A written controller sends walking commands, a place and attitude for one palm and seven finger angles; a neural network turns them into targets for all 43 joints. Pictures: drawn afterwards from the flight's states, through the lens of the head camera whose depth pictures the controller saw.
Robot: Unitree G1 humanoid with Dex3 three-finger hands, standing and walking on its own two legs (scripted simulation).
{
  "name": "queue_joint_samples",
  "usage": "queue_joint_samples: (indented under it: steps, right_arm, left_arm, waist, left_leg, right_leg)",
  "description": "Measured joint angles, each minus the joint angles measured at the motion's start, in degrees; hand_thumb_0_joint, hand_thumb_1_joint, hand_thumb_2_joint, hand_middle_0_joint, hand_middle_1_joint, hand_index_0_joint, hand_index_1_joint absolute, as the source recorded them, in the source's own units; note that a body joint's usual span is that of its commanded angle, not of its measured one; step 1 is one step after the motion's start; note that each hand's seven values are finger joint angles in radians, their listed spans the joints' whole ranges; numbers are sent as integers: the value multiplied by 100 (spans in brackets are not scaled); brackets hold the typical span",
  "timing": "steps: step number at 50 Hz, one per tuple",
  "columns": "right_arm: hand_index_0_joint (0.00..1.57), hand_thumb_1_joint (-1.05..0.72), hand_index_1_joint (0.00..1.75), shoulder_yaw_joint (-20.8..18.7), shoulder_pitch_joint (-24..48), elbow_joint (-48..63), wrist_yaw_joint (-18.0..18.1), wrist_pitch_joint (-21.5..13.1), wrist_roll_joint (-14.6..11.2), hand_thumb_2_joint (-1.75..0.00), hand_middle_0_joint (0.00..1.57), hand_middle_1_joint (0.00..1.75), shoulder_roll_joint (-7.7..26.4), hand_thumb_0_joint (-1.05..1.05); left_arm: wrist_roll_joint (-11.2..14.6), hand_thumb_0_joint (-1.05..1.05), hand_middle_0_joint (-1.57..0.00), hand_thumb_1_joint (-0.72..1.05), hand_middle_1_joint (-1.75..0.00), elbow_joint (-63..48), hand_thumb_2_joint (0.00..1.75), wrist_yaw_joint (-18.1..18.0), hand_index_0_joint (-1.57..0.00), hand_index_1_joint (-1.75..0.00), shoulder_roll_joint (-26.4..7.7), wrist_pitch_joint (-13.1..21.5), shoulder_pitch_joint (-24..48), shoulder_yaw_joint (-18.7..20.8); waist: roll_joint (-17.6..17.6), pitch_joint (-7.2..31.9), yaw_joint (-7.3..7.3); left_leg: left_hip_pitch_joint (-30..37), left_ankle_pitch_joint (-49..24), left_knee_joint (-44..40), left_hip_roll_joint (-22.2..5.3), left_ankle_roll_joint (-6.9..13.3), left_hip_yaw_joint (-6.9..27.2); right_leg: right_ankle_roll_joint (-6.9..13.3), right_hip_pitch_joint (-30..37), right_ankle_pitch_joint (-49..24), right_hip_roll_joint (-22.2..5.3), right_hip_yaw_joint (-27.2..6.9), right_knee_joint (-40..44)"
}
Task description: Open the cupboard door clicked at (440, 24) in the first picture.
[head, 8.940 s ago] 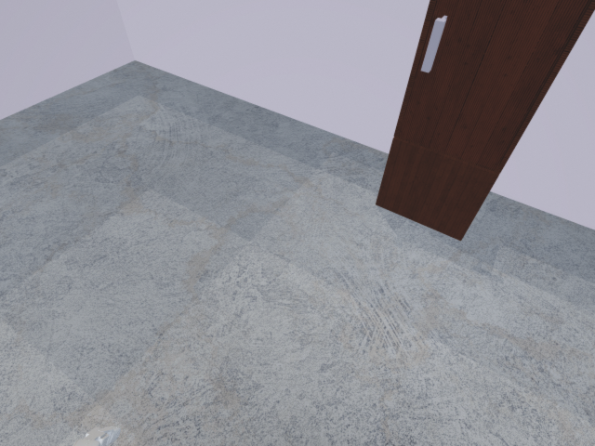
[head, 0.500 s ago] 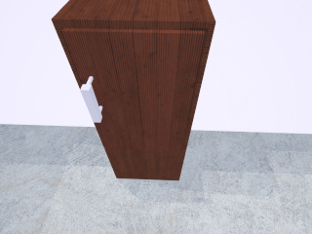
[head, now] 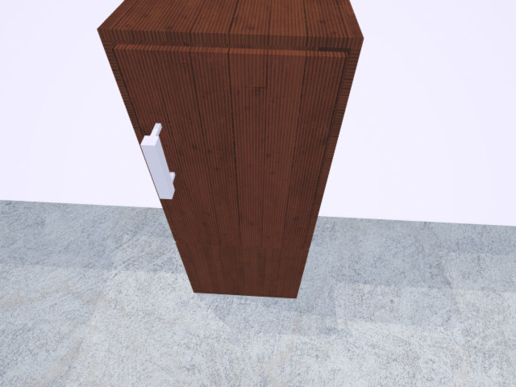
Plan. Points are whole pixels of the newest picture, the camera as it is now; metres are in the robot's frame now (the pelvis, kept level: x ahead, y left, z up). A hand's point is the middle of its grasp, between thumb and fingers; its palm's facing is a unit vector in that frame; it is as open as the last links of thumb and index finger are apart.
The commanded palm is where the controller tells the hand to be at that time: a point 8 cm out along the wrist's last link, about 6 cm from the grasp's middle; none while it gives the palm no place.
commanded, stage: raise the hand with hooked fingers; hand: left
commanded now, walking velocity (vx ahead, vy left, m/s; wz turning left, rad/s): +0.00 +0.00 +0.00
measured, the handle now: (162, 161) +0.52 +0.24 +0.02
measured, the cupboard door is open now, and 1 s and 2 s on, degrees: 0 0 0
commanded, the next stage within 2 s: none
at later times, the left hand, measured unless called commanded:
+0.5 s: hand out of the picture +0.11 +0.21 -0.06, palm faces +0.10 -1.00 -0.01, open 9.0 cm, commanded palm +0.12 +0.26 -0.03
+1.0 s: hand (74, 351) +0.16 +0.27 +0.00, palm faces +0.06 -0.99 -0.11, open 12.1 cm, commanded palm +0.14 +0.32 +0.00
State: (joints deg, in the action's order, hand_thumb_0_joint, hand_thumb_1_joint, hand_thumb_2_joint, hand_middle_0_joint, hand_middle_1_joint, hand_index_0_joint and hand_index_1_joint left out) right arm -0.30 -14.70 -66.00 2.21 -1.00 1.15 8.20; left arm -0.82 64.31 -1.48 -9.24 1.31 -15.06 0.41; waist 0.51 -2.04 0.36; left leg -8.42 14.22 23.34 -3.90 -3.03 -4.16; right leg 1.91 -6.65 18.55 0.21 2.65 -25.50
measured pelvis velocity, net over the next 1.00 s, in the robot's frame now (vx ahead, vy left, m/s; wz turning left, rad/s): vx -0.08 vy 0.04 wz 0.05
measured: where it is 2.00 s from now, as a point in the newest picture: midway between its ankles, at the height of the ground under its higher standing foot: outside the picture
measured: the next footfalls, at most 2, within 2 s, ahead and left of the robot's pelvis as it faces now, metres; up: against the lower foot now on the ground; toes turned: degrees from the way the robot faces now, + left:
none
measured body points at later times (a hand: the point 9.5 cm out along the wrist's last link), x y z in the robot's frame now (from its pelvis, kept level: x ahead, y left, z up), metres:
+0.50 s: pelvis -0.07 +0.01 -0.08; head -0.03 +0.03 +0.36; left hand +0.10 +0.27 -0.06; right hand +0.18 -0.22 -0.11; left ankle -0.03 +0.15 -0.74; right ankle -0.05 -0.09 -0.74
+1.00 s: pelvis -0.08 +0.04 -0.06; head -0.03 +0.05 +0.38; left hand +0.15 +0.32 +0.01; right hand +0.07 -0.21 -0.15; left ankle -0.03 +0.15 -0.74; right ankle -0.05 -0.09 -0.74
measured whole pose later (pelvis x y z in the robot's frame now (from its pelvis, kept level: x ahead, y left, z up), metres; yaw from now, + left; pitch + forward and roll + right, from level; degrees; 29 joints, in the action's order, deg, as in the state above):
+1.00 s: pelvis -0.08 +0.04 -0.06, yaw +3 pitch +9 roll -3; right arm 1.1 -17.9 -34.2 4.2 -13.9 -1.5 15.8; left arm 16.1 5.0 17.3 -17.7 20.7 -13.0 15.1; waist -1.5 4.3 -0.7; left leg -44.3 23.3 58.1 -2.8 0.6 0.0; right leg -0.7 -38.7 26.2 -2.3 5.3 -55.8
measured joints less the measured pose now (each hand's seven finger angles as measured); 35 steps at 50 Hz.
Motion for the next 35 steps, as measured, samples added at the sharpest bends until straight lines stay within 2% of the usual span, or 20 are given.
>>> queue_joint_samples:
  steps: [1, 2, 3, 4, 6, 7, 9, 12, 15, 17, 19, 21, 24, 28, 30, 32, 35]
  right_arm:
    - [20, -92, 30, -6, 7, 35, -14, 26, -14, -90, 20, 30, 28, 1]
    - [20, -92, 30, 35, -64, 276, 11, -26, -89, -90, 20, 30, 80, 1]
    - [20, -92, 30, 54, -195, 548, 88, -266, -132, -90, 20, 30, 130, 1]
    - [21, -92, 30, 44, -312, 755, 171, -558, -179, -90, 21, 30, 195, 1]
    - [21, -92, 30, -23, -386, 1090, 265, -944, -298, -90, 21, 30, 348, 1]
    - [21, -92, 30, -60, -350, 1266, 287, -1072, -321, -90, 21, 30, 428, 1]
    - [20, -92, 30, -135, -172, 1609, 294, -1266, -276, -90, 20, 30, 569, 1]
    - [20, -91, 30, -237, 196, 2138, 179, -1439, -177, -90, 20, 30, 664, 1]
    - [20, -91, 30, -329, 512, 2665, -40, -1506, -145, -90, 20, 30, 677, 1]
    - [20, -91, 30, -367, 627, 3030, -143, -1488, -158, -90, 20, 30, 722, 1]
    - [20, -91, 30, -396, 678, 3360, -165, -1407, -174, -90, 20, 30, 767, 1]
    - [20, -91, 30, -403, 683, 3635, -139, -1310, -194, -90, 20, 30, 792, 1]
    - [20, -91, 30, -342, 661, 3826, -51, -1257, -192, -90, 20, 30, 752, 1]
    - [20, -91, 30, -90, 568, 3715, 61, -1303, -148, -90, 20, 30, 580, 1]
    - [20, -91, 30, 90, 517, 3584, 98, -1321, -159, -90, 20, 30, 492, 1]
    - [21, -90, 30, 259, 452, 3462, 123, -1308, -189, -90, 20, 30, 395, 1]
    - [21, -90, 30, 440, 290, 3383, 158, -1189, -261, -90, 21, 30, 261, 1]
  left_arm:
    - [-15, 1, -20, 91, -30, -3, 90, -47, -20, -30, 28, 38, -8, -9]
    - [224, 2, -20, 92, -30, -884, 90, -85, -20, -30, 20, -296, -308, 11]
    - [387, 3, -20, 94, -30, -1907, 89, -110, -21, -30, -24, -357, -657, 65]
    - [502, 3, -21, 94, -30, -2770, 89, -191, -21, -30, -76, -187, -906, 66]
    - [736, 4, -21, 93, -31, -4015, 89, -354, -21, -31, -128, 56, -1046, 63]
    - [846, 4, -21, 92, -32, -4496, 88, -335, -21, -32, -121, 178, -993, 107]
    - [934, 3, -20, 89, -33, -5071, 87, -181, -21, -33, -103, 644, -702, 250]
    - [1074, 2, -20, 83, -37, -5215, 85, 343, -21, -37, -67, 1635, -116, 515]
    - [1319, 2, -21, 77, -40, -5168, 83, 1264, -21, -40, 14, 2605, 73, 625]
    - [1367, 1, -21, 72, -43, -5087, 81, 1872, -21, -43, 48, 2963, -28, 621]
    - [1350, 1, -22, 67, -46, -5071, 79, 2194, -22, -46, 26, 2941, -248, 615]
    - [1363, 1, -22, 62, -49, -5119, 77, 2224, -23, -49, -38, 2744, -484, 637]
    - [1387, 2, -23, 54, -53, -5423, 74, 1918, -23, -53, -135, 2573, -733, 773]
    - [1416, 2, -24, 45, -59, -6187, 70, 1625, -24, -59, -337, 2743, -653, 893]
    - [1462, 2, -24, 40, -62, -6406, 68, 1725, -24, -62, -434, 2771, -366, 857]
    - [1476, 2, -24, 36, -65, -6422, 66, 1933, -24, -65, -545, 2596, 8, 791]
    - [1493, 1, -24, 29, -70, -6136, 63, 2242, -24, -70, -706, 1909, 455, 756]
  waist:
    - [-45, 11, 1]
    - [-71, -32, 11]
    - [-75, -57, 54]
    - [-108, -27, 78]
    - [-200, 88, 33]
    - [-246, 145, -8]
    - [-305, 315, -113]
    - [-221, 627, -177]
    - [13, 790, -131]
    - [133, 834, -86]
    - [213, 857, -15]
    - [244, 845, 64]
    - [187, 777, 171]
    - [28, 738, 254]
    - [-89, 714, 240]
    - [-188, 697, 183]
    - [-264, 672, 31]
  left_leg:
    - [-147, 5, 210, -43, 24, -9]
    - [-208, 5, 338, -62, 92, 4]
    - [-181, 64, 324, -54, 104, -19]
    - [-193, 126, 312, -33, 81, -9]
    - [-331, 159, 414, 65, 77, 84]
    - [-446, 161, 510, 111, 100, 133]
    - [-822, 202, 809, 174, 146, 209]
    - [-1628, 358, 1446, 201, 156, 201]
    - [-2393, 594, 2172, 152, 129, 132]
    - [-2835, 756, 2654, 130, 120, 135]
    - [-3199, 900, 3080, 117, 178, 162]
    - [-3488, 1025, 3441, 109, 151, 226]
    - [-3805, 1154, 3865, 82, 150, 384]
    - [-4096, 1229, 4221, 55, 155, 608]
    - [-4172, 1223, 4304, 50, 168, 691]
    - [-4208, 1187, 4308, 47, 184, 722]
    - [-4139, 1081, 4135, 44, 223, 653]
  right_leg:
    - [-16, -33, -23, 26, 20, 21]
    - [-26, -71, -35, 48, 7, -13]
    - [-25, -114, -13, 40, -23, -99]
    - [-27, -165, 29, 16, -12, -187]
    - [-61, -273, 114, -87, 81, -349]
    - [-83, -366, 153, -138, 128, -455]
    - [-117, -713, 249, -216, 196, -774]
    - [-120, -1568, 463, -286, 162, -1514]
    - [-77, -2394, 698, -281, 58, -2299]
    - [-71, -2832, 858, -284, 37, -2773]
    - [-79, -3171, 1003, -289, 44, -3175]
    - [-66, -3408, 1122, -294, 90, -3484]
    - [-61, -3597, 1222, -272, 225, -3766]
    - [-49, -3714, 1251, -231, 428, -3921]
    - [-60, -3720, 1220, -216, 505, -3918]
    - [-78, -3723, 1161, -206, 532, -3871]
    - [-113, -3687, 1023, -199, 470, -3695]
